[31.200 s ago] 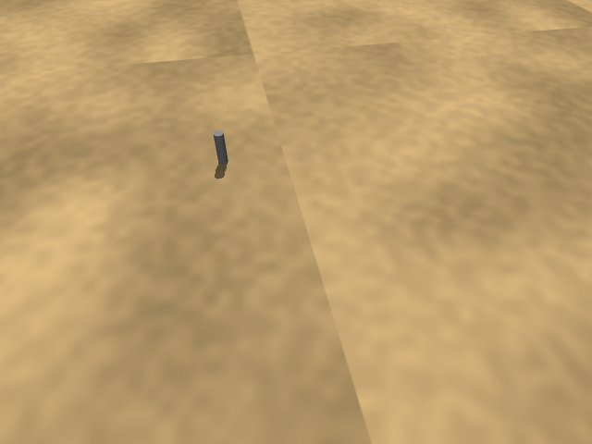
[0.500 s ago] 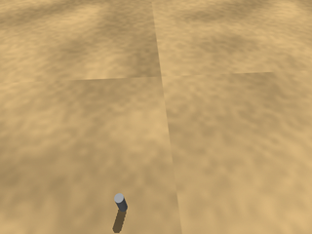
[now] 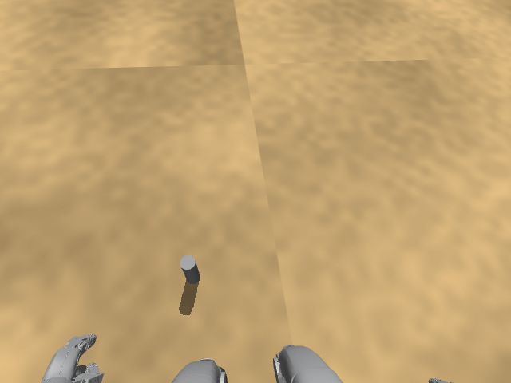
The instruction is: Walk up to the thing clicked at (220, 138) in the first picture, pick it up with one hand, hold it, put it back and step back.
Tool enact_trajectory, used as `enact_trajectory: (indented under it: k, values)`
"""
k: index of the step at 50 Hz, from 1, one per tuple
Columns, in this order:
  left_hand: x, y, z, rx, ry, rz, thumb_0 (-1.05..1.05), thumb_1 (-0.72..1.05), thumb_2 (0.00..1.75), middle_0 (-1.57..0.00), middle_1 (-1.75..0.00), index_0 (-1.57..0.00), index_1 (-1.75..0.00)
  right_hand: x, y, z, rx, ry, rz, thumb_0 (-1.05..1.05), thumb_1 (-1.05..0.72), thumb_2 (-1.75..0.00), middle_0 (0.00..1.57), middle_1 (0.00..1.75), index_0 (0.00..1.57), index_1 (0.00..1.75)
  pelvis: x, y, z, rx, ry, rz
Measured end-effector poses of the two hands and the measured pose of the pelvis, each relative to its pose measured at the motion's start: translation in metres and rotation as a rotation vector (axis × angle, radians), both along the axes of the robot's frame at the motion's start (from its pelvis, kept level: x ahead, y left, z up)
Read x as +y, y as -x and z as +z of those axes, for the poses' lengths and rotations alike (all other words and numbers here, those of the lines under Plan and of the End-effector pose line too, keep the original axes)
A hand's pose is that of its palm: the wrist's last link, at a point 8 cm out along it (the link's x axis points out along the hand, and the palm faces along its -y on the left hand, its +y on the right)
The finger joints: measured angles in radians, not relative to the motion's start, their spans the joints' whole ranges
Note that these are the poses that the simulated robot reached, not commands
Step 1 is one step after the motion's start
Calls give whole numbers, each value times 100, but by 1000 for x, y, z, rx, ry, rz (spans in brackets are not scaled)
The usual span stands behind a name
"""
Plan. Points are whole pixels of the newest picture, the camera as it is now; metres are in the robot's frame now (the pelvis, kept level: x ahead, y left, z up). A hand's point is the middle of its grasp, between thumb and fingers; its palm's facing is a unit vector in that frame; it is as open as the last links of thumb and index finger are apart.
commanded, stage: step back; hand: left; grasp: from the side
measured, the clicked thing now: (190, 270) +0.48 +0.21 -0.67
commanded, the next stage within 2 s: none
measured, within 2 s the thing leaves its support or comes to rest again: neither
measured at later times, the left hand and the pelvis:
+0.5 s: hand out of the picture +0.00 +0.26 -0.15, palm faces +0.01 -0.92 -0.39, open 7.4 cm; pelvis -0.13 -0.01 -0.01, yaw +2 degrees
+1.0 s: hand out of the picture -0.22 +0.23 -0.15, palm faces -0.06 -0.91 -0.40, open 7.3 cm; pelvis -0.30 -0.05 -0.01, yaw -4 degrees
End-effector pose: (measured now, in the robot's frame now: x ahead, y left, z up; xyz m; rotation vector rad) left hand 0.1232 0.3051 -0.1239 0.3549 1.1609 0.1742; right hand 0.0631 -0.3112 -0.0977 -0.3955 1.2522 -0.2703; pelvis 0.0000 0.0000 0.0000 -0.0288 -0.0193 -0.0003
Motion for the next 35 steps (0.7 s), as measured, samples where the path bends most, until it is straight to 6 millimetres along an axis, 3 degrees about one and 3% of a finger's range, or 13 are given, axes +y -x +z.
enact_trajectory:
  k: [9, 15, 20, 25, 30, 35]
  values:
    - [-18, 55, 0, 14, -30, -20, 0, 90, 90, -21, -30, -21, -30, -17, 23, -22, -92, -44, 7, 0, -90, -90, 21, 30, 21, 30, -18, 46, -14, -15, -4, -49]
    - [-27, 101, 19, 6, -31, 5, 0, 90, 90, -21, -30, -21, -30, -24, 45, -19, -100, -61, -8, 0, -90, -90, 20, 30, 20, 30, -22, 72, -4, -21, -36, -45]
    - [-20, 119, 26, -46, -42, 17, 0, 90, 90, -21, -30, -21, -30, -23, 72, -14, -77, -37, 33, 0, -90, -90, 20, 30, 20, 30, -17, 97, -2, -7, -40, -15]
    - [-3, 135, 12, -102, -24, 21, 0, 90, 90, -21, -30, -21, -30, -13, 101, -14, -52, 0, 74, 0, -90, -90, 20, 30, 20, 30, -5, 129, -13, -14, -35, 27]
    - [4, 166, 7, -65, -7, 42, 0, 90, 90, -21, -30, -21, -30, 2, 133, 1, -61, -7, 81, 0, -90, -90, 20, 30, 20, 30, -2, 157, -4, -28, -16, 15]
    - [4, 206, 7, -32, -2, 40, 0, 90, 90, -21, -30, -21, -30, 1, 155, 13, -105, 4, 69, 0, -90, -90, 21, 30, 21, 30, -5, 186, 1, -21, -4, -15]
